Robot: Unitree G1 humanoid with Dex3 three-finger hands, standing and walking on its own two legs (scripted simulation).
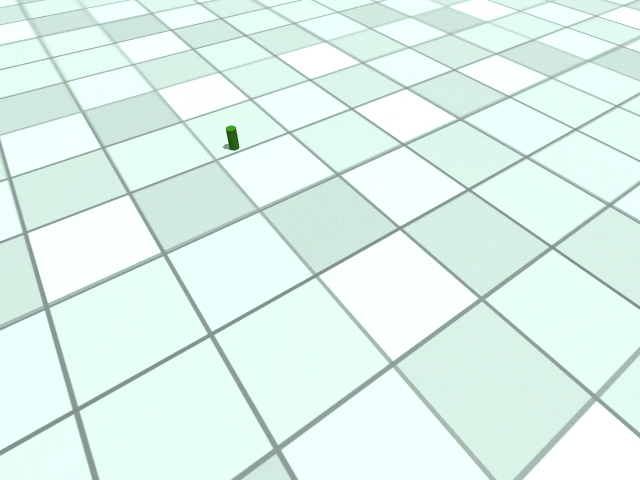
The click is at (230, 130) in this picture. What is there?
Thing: slim round
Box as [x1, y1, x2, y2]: [226, 126, 238, 150]
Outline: 228,126 226,127 226,132 230,149 234,150 238,148 236,131 234,126
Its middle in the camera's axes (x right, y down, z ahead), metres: -0.46 -0.55 +2.09
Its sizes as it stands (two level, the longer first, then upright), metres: 0.053 0.053 0.119
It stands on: the floor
